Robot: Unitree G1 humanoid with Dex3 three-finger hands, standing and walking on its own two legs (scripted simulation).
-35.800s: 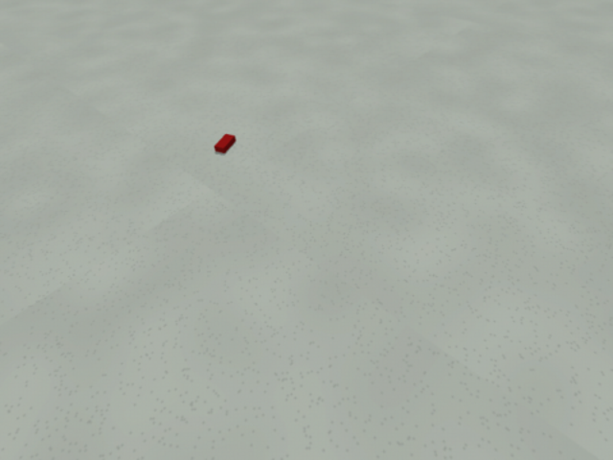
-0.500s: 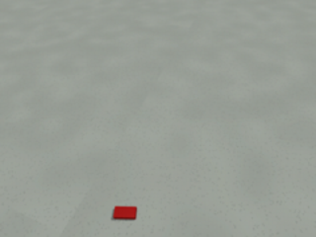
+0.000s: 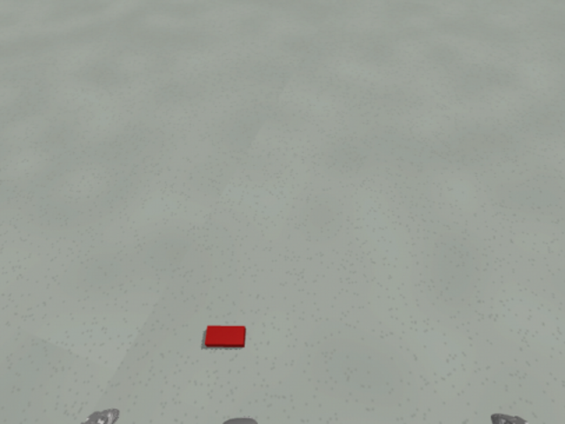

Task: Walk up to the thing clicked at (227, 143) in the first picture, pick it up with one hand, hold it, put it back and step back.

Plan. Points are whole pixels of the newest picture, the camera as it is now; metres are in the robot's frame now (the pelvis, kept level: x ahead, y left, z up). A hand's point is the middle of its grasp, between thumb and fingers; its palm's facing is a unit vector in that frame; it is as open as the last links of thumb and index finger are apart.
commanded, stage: step back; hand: left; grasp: from above
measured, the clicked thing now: (225, 336) +0.45 +0.23 -0.75
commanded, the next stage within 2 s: none
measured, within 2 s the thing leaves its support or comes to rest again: neither
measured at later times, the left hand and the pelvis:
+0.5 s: hand out of the picture +0.03 +0.28 -0.17, palm faces -0.12 -0.91 -0.39, open 7.4 cm; pelvis -0.10 +0.02 -0.02, yaw -6 degrees
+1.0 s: hand out of the picture -0.10 +0.28 -0.16, palm faces -0.02 -0.93 -0.36, open 7.4 cm; pelvis -0.25 +0.03 -0.02, yaw +0 degrees
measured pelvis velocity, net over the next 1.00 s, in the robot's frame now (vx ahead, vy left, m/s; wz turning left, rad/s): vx -0.25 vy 0.03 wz -0.01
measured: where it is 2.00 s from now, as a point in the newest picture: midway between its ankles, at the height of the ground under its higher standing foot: outside the picture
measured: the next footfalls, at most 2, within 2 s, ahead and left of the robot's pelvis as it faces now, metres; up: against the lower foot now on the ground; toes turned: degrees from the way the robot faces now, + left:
right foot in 0.52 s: -0.09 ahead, -0.11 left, +0.00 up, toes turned -2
left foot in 0.94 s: -0.21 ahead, +0.13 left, +0.00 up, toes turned -3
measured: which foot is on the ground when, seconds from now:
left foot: down 0.00-0.56, up 0.58-0.92, down 0.94-1.00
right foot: down 0.00-0.08, up 0.10-0.50, down 0.52-0.96, up 0.98-1.00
